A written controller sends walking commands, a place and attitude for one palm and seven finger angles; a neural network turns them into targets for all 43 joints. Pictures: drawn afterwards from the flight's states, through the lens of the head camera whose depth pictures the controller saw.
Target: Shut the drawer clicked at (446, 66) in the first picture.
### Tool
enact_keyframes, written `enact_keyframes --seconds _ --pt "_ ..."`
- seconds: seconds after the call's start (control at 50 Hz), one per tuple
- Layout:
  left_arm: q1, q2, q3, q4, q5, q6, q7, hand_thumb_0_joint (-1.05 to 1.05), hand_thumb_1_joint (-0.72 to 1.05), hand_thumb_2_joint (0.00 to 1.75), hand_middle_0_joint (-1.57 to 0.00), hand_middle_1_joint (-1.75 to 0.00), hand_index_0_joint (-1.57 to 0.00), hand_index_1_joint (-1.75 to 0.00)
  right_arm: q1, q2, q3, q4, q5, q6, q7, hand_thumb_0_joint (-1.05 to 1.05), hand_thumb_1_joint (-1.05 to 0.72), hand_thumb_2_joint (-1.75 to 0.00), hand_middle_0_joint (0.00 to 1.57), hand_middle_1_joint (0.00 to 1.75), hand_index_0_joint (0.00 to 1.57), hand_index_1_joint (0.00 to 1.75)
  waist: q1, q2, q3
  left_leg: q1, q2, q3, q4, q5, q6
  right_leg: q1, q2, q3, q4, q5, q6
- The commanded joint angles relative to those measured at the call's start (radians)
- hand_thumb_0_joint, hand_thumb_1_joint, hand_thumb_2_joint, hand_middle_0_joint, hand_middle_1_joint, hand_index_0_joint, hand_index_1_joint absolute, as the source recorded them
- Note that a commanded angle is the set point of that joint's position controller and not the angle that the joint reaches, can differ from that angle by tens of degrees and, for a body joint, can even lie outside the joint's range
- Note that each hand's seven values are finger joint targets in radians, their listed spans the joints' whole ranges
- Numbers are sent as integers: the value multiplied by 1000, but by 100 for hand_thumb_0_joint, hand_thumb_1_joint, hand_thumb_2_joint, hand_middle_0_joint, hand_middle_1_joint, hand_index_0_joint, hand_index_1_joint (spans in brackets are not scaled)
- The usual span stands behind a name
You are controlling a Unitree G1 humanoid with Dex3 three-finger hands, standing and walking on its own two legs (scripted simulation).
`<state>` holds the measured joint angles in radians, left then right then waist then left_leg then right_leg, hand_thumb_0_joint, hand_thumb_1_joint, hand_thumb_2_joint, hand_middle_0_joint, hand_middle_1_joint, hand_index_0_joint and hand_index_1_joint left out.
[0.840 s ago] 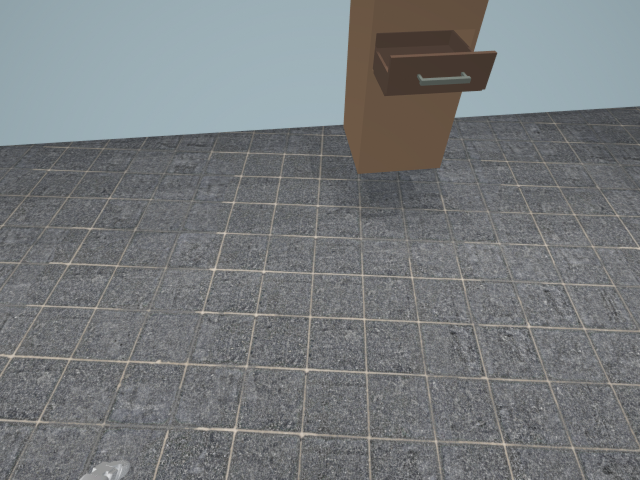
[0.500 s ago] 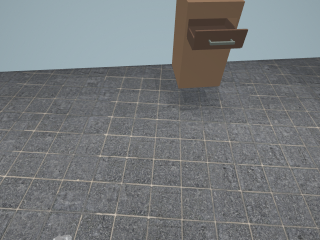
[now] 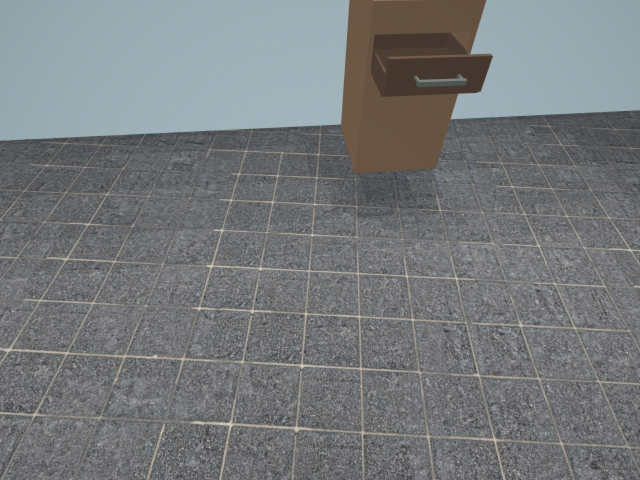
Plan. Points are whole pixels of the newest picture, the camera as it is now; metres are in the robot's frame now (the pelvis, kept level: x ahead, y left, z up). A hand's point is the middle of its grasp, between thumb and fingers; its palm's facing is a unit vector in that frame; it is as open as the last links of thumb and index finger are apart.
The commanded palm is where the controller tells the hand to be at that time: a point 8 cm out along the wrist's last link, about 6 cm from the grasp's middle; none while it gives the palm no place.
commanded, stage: look at it before walking up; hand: left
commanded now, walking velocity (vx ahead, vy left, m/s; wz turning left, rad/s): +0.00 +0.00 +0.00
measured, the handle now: (439, 80) +1.45 -0.37 -0.17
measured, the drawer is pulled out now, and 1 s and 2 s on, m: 0.22 0.22 0.22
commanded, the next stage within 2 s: walk to a spot facing it in 0.60 s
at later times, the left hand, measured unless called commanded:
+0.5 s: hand out of the picture +0.08 +0.25 -0.16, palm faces -0.03 -0.94 -0.33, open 7.4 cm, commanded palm none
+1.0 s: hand out of the picture +0.06 +0.21 -0.18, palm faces -0.11 -0.95 -0.29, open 7.4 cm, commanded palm none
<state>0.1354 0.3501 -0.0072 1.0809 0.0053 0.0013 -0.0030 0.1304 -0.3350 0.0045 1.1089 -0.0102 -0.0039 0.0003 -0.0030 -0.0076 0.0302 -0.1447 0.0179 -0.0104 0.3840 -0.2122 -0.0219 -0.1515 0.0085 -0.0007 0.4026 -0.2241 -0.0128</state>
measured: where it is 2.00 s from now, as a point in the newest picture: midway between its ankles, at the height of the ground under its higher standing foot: outside the picture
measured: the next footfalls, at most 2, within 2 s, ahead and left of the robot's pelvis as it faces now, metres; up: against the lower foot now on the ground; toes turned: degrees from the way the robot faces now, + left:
left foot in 1.60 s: +0.18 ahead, +0.08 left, +0.00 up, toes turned -24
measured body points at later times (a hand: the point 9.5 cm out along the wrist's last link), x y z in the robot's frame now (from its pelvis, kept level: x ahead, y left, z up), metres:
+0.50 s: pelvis +0.00 +0.00 +0.00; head +0.01 +0.01 +0.45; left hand +0.08 +0.30 -0.13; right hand +0.08 -0.29 -0.13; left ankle +0.00 +0.13 -0.74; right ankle +0.00 -0.11 -0.74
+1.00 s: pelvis -0.01 +0.00 -0.01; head +0.01 -0.01 +0.43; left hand +0.07 +0.26 -0.15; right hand +0.04 -0.27 -0.16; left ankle +0.00 +0.13 -0.74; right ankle -0.01 -0.11 -0.74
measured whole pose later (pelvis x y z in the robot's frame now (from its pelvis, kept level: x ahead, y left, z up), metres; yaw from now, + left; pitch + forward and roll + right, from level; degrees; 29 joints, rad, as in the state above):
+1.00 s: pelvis -0.01 +0.00 -0.01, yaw -7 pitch -1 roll +2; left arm 0.21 0.28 0.02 0.99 0.01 0.06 -0.01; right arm 0.14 -0.24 -0.02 1.00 -0.01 0.02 -0.02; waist 0.02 -0.03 0.06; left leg -0.22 0.05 0.11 0.53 -0.29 -0.03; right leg -0.32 0.03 0.07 0.67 -0.32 0.00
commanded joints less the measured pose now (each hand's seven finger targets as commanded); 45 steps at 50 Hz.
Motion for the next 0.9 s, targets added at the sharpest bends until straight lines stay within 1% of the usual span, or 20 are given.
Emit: enact_keyframes --seconds 0.0,0.04,0.06,0.14,0.2,0.24,0.28,0.32,0.44,0.46,0.5,0.58,0.68,0.7,0.72,0.76,0.78,0.82,0.86,0.88 --pt "-41 199 39 -64 3 -26 13 0 90 90 -20 -30 -20 -30 -60 -210 -38 -70 0 -31 -14 0 -90 -90 20 30 20 30 7 14 -63 8 99 -84 -58 133 48 -4 -128 111 -75 113 -23" --pt "-40 200 40 -63 4 -26 13 0 90 90 -20 -30 -20 -30 -61 -209 -39 -69 1 -30 -14 0 -90 -90 20 30 20 30 7 7 -57 8 100 -83 -57 130 48 -9 -126 111 -77 112 -23" --pt "-43 200 39 -63 4 -26 13 0 90 90 -20 -30 -20 -30 -59 -209 -38 -68 0 -31 -14 0 -90 -90 20 30 20 30 5 16 -52 5 100 -83 -61 128 47 -10 -128 109 -77 109 -23" --pt "-41 199 40 -63 5 -26 13 0 90 90 -20 -30 -20 -30 -60 -209 -38 -68 2 -32 -14 0 -90 -90 20 30 20 30 7 6 -61 9 101 -87 -64 136 49 -3 -125 109 -76 115 -21" --pt "-40 198 39 -62 5 -27 13 0 90 90 -20 -30 -20 -30 -64 -208 -38 -66 1 -32 -14 0 -90 -90 20 30 20 30 7 13 -58 12 100 -84 -63 133 48 -7 -127 112 -81 116 -20" --pt "-39 198 40 -65 6 -28 14 0 90 90 -20 -30 -20 -30 -60 -208 -39 -67 3 -32 -14 0 -90 -90 20 30 20 30 5 -5 -65 19 100 -86 -59 150 48 -3 -128 110 -79 137 -21" --pt "-40 199 39 -64 5 -29 14 0 90 90 -20 -30 -20 -30 -62 -207 -39 -66 1 -33 -14 0 -90 -90 20 30 20 30 4 11 -70 24 102 -82 -62 161 47 2 -129 109 -76 153 -21" --pt "-37 200 39 -61 5 -29 14 0 90 90 -20 -30 -20 -30 -61 -207 -39 -66 2 -32 -14 0 -90 -90 20 30 20 30 4 5 -74 27 103 -79 -62 160 46 7 -130 109 -79 158 -20" --pt "-32 199 40 -60 5 -29 14 0 90 90 -20 -30 -20 -30 -63 -209 -39 -67 3 -32 -14 0 -90 -90 20 30 20 30 7 16 -66 23 102 -83 -65 157 47 8 -130 109 -84 151 -21" --pt "-37 200 40 -58 6 -28 13 0 90 90 -20 -30 -20 -30 -64 -208 -38 -66 2 -31 -14 0 -90 -90 20 30 20 30 6 10 -55 18 102 -83 -69 152 46 3 -129 107 -85 146 -19" --pt "-33 200 39 -58 5 -30 14 0 90 90 -20 -30 -20 -30 -62 -210 -38 -65 3 -33 -14 0 -90 -90 20 30 20 30 5 7 -75 32 103 -83 -65 169 47 14 -132 109 -86 164 -20" --pt "-31 200 39 -56 5 -30 14 0 90 90 -20 -30 -20 -30 -63 -211 -38 -63 3 -33 -15 0 -90 -90 20 30 20 30 4 7 -79 41 104 -82 -67 181 45 16 -131 106 -83 181 -20" --pt "-32 199 38 -54 5 -28 13 0 90 90 -20 -30 -20 -30 -67 -211 -36 -60 3 -32 -14 0 -90 -90 20 30 20 30 7 14 -54 28 104 -84 -79 156 46 8 -130 106 -91 151 -18" --pt "-36 202 40 -57 6 -26 13 0 90 90 -20 -30 -20 -30 -64 -215 -38 -63 2 -32 -16 0 -90 -90 20 30 20 30 4 11 -54 39 108 -77 -74 164 45 -2 -126 114 -88 166 -20" --pt "-31 188 42 -62 6 -21 13 0 90 90 -20 -30 -20 -30 -54 -202 -40 -63 0 -30 -19 0 -90 -90 20 30 20 30 3 19 -61 52 111 -62 -56 174 42 -14 -123 122 -74 194 -21" --pt "15 110 32 -63 6 2 17 0 90 90 -20 -30 -20 -30 -5 -111 -28 -64 0 -16 -23 0 -90 -90 20 30 20 30 -1 9 -70 54 115 -23 -6 191 29 -41 -121 128 -27 254 -12" --pt "28 92 31 -72 7 12 18 0 90 90 -20 -30 -20 -30 18 -91 -28 -72 0 -8 -26 0 -90 -90 20 30 20 30 -4 2 -61 43 118 -10 9 187 24 -58 -115 135 -3 268 -9" --pt "44 95 42 -100 10 24 17 0 90 90 -20 -30 -20 -30 34 -99 -43 -99 -1 3 -31 0 -90 -90 20 30 20 30 -6 2 -53 31 131 4 41 179 28 -99 -101 146 48 287 -13" --pt "53 91 51 -132 12 32 13 0 90 90 -20 -30 -20 -30 40 -110 -56 -129 -2 8 -34 0 -90 -90 20 30 20 30 -6 31 -56 21 156 -5 49 155 43 -144 -76 141 110 260 -12" --pt "57 83 54 -145 12 35 9 0 90 90 -20 -30 -20 -30 32 -116 -63 -143 -3 10 -35 0 -90 -90 20 30 20 30 -4 62 -42 13 175 -15 43 137 53 -178 -57 130 148 228 -6"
